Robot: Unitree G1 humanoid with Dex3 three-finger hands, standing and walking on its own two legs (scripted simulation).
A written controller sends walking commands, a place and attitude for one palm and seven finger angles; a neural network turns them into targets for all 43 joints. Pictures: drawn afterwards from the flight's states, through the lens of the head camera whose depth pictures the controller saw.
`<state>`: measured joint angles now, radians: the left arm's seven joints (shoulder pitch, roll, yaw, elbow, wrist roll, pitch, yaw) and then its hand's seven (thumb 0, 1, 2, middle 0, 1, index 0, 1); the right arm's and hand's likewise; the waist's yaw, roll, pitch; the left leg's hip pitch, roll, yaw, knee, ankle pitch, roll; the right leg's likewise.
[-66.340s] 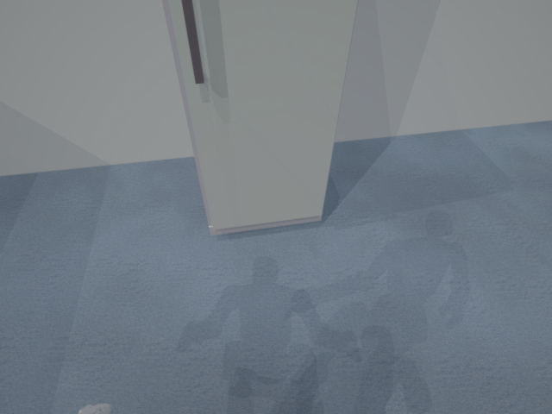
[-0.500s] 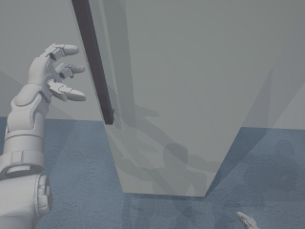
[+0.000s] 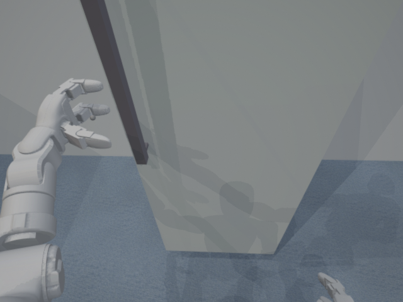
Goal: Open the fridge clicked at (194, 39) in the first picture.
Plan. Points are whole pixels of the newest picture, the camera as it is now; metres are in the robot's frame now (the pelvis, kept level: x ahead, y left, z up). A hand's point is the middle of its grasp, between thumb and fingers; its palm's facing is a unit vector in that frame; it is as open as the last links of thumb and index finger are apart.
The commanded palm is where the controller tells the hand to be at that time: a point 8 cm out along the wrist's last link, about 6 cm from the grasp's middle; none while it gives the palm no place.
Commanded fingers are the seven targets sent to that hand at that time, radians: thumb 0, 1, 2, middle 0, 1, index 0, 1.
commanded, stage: feel for the door with the fingertips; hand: left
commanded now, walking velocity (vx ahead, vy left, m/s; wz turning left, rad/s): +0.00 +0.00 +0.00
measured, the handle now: (117, 64) +0.45 +0.16 +0.27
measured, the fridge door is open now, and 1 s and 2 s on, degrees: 0 0 0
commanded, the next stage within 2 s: slide the fingers in behind the handle in 0.48 s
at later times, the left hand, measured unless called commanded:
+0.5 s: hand (107, 107) +0.41 +0.18 +0.21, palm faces +0.03 -1.00 -0.02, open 13.9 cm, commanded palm +0.39 +0.23 +0.21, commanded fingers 0.00 -0.50 0.30 -0.30 -1.20 -0.30 -1.20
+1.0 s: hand (107, 113) +0.40 +0.18 +0.20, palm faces +0.01 -1.00 -0.01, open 13.9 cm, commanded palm +0.38 +0.23 +0.21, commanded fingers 0.00 -0.50 0.30 -0.30 -1.20 -0.30 -1.20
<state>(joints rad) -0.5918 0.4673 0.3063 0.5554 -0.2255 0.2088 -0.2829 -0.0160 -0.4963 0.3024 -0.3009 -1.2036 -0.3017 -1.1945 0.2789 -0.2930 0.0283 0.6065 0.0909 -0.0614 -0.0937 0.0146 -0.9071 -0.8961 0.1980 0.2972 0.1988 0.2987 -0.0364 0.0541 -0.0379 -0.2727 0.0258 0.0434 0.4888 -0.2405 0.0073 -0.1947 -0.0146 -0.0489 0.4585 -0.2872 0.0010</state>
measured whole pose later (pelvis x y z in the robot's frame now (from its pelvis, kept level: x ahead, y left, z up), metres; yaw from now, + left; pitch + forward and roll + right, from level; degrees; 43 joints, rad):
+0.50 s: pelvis +0.00 -0.01 +0.00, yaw +0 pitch +0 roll +0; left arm -0.65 0.39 0.26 0.52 -0.21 0.23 -0.18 -0.02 -0.50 0.30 -0.32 -1.22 -0.31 -1.20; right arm 0.24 -0.26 0.05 0.64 0.09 -0.03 -0.10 0.01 -0.91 -0.90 0.20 0.30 0.20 0.30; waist -0.03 0.03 -0.04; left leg -0.24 0.03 0.03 0.48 -0.24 -0.01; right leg -0.16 -0.01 -0.06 0.46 -0.29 -0.01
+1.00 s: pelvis -0.01 -0.01 +0.00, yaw -1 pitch +0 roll +0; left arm -0.62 0.40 0.27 0.55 -0.22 0.18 -0.20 -0.02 -0.50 0.30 -0.31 -1.21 -0.31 -1.20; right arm 0.28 -0.27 0.04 0.64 0.09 -0.04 -0.09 0.02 -0.91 -0.90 0.20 0.30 0.20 0.30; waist -0.04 0.03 -0.03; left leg -0.24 0.03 0.05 0.47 -0.22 0.00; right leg -0.17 -0.01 -0.04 0.45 -0.27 -0.01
